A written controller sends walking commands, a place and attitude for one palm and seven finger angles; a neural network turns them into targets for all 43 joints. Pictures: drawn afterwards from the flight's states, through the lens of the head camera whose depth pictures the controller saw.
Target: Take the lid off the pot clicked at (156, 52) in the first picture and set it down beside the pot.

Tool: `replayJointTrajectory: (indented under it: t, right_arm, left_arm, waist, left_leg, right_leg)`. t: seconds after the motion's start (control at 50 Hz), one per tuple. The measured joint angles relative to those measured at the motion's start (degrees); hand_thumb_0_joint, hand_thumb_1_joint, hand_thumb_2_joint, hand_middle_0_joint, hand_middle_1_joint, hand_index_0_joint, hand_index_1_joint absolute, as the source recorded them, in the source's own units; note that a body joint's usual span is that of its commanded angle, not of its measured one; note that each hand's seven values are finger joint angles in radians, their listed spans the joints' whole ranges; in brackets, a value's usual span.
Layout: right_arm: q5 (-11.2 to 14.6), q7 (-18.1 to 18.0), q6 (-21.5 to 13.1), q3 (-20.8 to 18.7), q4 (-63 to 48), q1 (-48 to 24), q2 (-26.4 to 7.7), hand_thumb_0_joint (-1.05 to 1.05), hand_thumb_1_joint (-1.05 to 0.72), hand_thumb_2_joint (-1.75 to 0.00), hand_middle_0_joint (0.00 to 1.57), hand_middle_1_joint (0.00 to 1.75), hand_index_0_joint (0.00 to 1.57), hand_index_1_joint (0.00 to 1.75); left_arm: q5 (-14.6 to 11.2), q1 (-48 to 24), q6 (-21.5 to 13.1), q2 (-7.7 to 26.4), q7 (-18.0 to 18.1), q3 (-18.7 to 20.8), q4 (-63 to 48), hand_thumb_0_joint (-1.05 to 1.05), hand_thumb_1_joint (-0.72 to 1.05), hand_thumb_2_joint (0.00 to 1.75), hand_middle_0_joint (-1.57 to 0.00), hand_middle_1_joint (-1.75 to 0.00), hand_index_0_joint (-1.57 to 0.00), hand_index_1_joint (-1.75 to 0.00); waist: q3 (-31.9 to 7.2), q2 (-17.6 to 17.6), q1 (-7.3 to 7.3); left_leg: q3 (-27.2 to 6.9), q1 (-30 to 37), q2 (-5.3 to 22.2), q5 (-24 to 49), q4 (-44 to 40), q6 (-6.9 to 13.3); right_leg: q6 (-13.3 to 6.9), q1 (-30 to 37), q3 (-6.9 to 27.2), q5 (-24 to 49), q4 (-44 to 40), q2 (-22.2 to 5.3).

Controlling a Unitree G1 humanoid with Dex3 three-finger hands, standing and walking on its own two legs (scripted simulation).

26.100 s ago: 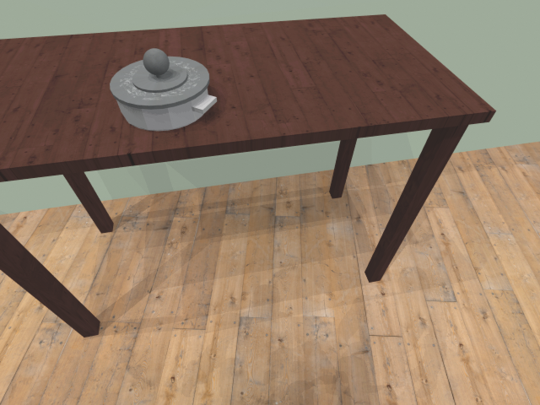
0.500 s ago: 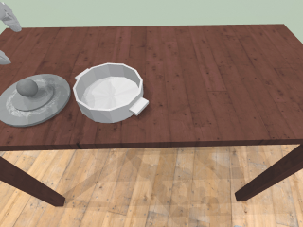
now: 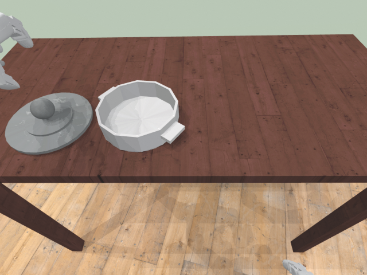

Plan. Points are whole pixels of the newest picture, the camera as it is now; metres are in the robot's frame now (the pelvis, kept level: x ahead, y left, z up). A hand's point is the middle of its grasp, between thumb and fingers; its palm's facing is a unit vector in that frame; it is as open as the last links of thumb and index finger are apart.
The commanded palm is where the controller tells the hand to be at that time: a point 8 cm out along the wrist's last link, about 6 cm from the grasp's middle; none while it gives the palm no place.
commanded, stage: draw the hand back to the body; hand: left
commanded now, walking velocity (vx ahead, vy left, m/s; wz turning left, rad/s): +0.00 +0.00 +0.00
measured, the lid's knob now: (42, 108) +0.46 +0.33 +0.12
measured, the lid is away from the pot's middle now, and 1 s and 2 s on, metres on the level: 0.22 0.22 0.22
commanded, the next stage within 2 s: step back with the hand held close in 1.96 s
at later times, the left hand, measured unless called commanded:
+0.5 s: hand out of the picture +0.36 +0.25 +0.31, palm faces +0.46 -0.87 -0.18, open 10.8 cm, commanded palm +0.30 +0.30 +0.31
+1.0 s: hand out of the picture +0.29 +0.23 +0.32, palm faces +0.52 -0.84 -0.15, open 8.6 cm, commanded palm +0.24 +0.27 +0.30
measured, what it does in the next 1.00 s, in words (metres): stands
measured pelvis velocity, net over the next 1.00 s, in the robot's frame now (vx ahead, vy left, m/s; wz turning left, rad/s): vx -0.01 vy -0.04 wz -0.01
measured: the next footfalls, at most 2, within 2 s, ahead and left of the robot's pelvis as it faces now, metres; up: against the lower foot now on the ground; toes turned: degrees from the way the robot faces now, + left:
none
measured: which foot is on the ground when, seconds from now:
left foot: down 0.00-1.00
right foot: down 0.00-1.00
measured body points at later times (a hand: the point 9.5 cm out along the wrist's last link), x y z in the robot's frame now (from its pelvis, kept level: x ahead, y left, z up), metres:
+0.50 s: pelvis -0.01 -0.02 +0.00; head +0.01 -0.02 +0.45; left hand +0.33 +0.30 +0.32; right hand +0.15 -0.24 -0.10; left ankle -0.05 +0.07 -0.74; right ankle +0.01 -0.14 -0.74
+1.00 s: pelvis -0.01 -0.04 +0.00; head -0.01 -0.06 +0.45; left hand +0.25 +0.27 +0.32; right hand +0.18 -0.27 -0.09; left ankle -0.05 +0.07 -0.74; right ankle +0.01 -0.14 -0.74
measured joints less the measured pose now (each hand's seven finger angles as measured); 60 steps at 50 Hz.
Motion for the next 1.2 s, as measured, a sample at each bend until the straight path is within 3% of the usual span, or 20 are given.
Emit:
replayJointTrajectory:
  t: [0.2,0.22,0.26,0.3,0.34,0.38,0.42,0.5,0.62,0.78,1.2]
  right_arm:
    - [0.1,0.2,-0.1,0.6,-1.5,-3.6,0.5,0.01,-0.9,-0.9,0.2,0.3,0.2,0.3]
    - [0.0,0.2,-1.0,0.0,-2.2,-3.2,0.8,0.01,-0.9,-0.9,0.2,0.3,0.2,0.3]
    - [-0.5,-0.1,-4.0,-0.3,-3.4,-2.0,1.6,0.01,-0.9,-0.9,0.2,0.3,0.2,0.3]
    - [-0.9,-0.3,-6.0,0.6,-3.2,-1.6,2.7,0.01,-0.9,-0.9,0.2,0.3,0.2,0.3]
    - [-1.4,-0.6,-7.6,1.6,-2.2,-1.7,3.9,0.01,-0.9,-0.9,0.2,0.3,0.2,0.3]
    - [-2.0,-0.7,-9.2,2.0,-1.2,-1.5,4.8,0.01,-0.9,-0.9,0.2,0.3,0.21,0.3]
    - [-2.7,-0.7,-10.4,2.2,-0.2,-1.4,5.3,0.01,-0.9,-0.9,0.2,0.3,0.21,0.3]
    - [-3.1,-0.4,-11.8,1.2,1.5,-0.7,5.1,0.01,-0.9,-0.9,0.2,0.3,0.21,0.3]
    - [-3.4,-0.1,-12.9,-0.6,3.7,-0.2,3.1,0.01,-0.9,-0.9,0.2,0.3,0.21,0.3]
    - [-3.4,-0.4,-13.5,-1.9,4.6,-1.5,2.0,0.02,-0.9,-0.9,0.2,0.3,0.2,0.3]
    - [-4.5,-0.7,-14.9,-1.2,4.2,-5.5,4.7,0.01,-0.9,-0.9,0.2,0.3,0.2,0.3]
  left_arm:
    - [-2.5,6.7,2.5,-1.5,-1.1,-0.6,-9.9,0.0,-0.16,0.96,-0.54,-0.53,-0.54,-0.53]
    - [-10.3,7.0,1.9,-2.8,1.0,1.7,-10.3,0.0,-0.16,0.96,-0.54,-0.53,-0.54,-0.53]
    - [-27.3,8.4,-2.3,-6.5,8.8,6.8,-10.9,0.0,-0.16,0.96,-0.54,-0.53,-0.55,-0.53]
    - [-39.3,11.2,-6.0,-10.2,16.2,10.8,-13.2,0.0,-0.16,0.96,-0.54,-0.53,-0.55,-0.53]
    - [-46.4,13.6,-8.3,-13.5,22.0,13.7,-16.5,0.0,-0.16,0.96,-0.54,-0.53,-0.55,-0.53]
    - [-50.2,15.3,-10.0,-16.4,26.3,16.0,-19.4,0.0,-0.15,0.96,-0.54,-0.53,-0.54,-0.53]
    - [-52.5,17.3,-11.2,-18.0,29.4,18.8,-21.9,0.0,-0.14,0.95,-0.54,-0.53,-0.54,-0.52]
    - [-55.1,20.4,-12.3,-19.6,32.8,22.7,-24.7,0.0,-0.08,0.95,-0.52,-0.51,-0.51,-0.51]
    - [-56.8,25.7,-13.3,-20.9,34.3,25.4,-30.4,0.0,0.04,0.95,-0.47,-0.49,-0.47,-0.48]
    - [-57.9,31.3,-13.6,-22.2,34.8,26.4,-35.3,0.0,0.24,0.94,-0.41,-0.44,-0.41,-0.44]
    - [-59.7,43.2,-14.1,-26.3,35.0,27.3,-48.2,0.01,0.78,0.91,-0.24,-0.33,-0.24,-0.33]
  waist:
    - [0.4,0.5,2.89]
    - [0.9,0.6,3.53]
    - [2.4,0.4,4.83]
    - [3.2,-0.5,5.4]
    - [3.8,-1.5,5.34]
    - [4.2,-2.2,5.03]
    - [4.4,-2.5,4.4]
    - [4.4,-2.4,3.77]
    - [4.5,-1.2,3.61]
    - [4.5,-0.4,4.17]
    - [4.5,0.4,6.54]
  left_leg:
    - [-1.0,0.7,-0.4,0.3,0.6,0.0]
    - [-1.1,1.2,-0.4,0.5,0.4,-0.1]
    - [-1.2,2.8,-0.4,0.7,-0.1,-0.5]
    - [-0.9,4.3,-0.1,0.8,-0.7,-0.7]
    - [-0.6,5.6,0.4,0.7,-1.1,-0.9]
    - [-0.5,6.7,0.8,0.7,-1.5,-1.3]
    - [-0.2,7.6,1.3,0.6,-1.9,-1.6]
    - [0.2,8.6,1.9,0.4,-2.2,-2.0]
    - [0.3,9.4,2.4,0.3,-2.7,-2.4]
    - [0.1,10.3,2.9,0.4,-3.1,-3.0]
    - [-0.5,12.3,3.4,1.3,-3.5,-3.5]
  right_leg:
    - [-0.1,1.0,-1.0,-0.1,0.7,-0.5]
    - [-0.4,1.6,-1.1,-0.1,0.5,-0.5]
    - [-1.1,3.0,-1.2,0.0,0.3,-0.5]
    - [-0.9,4.3,-0.8,0.1,0.0,-0.1]
    - [-0.8,5.4,-0.6,0.2,-0.5,0.4]
    - [-1.1,6.6,-0.5,0.4,-1.1,0.8]
    - [-1.4,7.4,-0.2,0.5,-1.5,1.3]
    - [-1.7,8.2,0.2,0.6,-2.0,2.0]
    - [-2.1,8.7,0.2,0.3,-2.0,2.4]
    - [-2.8,9.5,-0.1,0.1,-2.0,3.0]
    - [-3.4,12.1,-0.7,1.3,-3.4,3.4]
